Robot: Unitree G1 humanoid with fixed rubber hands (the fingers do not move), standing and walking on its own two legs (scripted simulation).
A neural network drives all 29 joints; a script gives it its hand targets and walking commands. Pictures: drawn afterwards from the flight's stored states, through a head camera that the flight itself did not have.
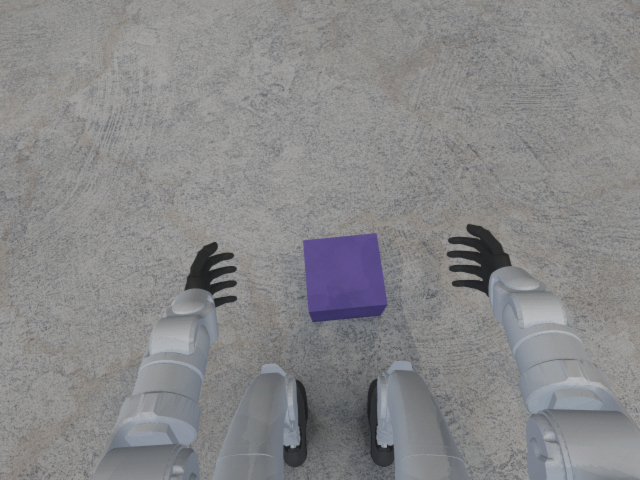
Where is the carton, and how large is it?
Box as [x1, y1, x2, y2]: [303, 233, 387, 321]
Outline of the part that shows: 376,233 303,240 308,310 312,321 380,315 387,304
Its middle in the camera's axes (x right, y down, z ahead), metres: +0.07 +0.11 +1.05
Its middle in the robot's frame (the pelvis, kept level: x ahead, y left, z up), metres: +0.49 -0.02 -0.60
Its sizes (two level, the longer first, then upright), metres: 0.195 0.190 0.162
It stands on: the floor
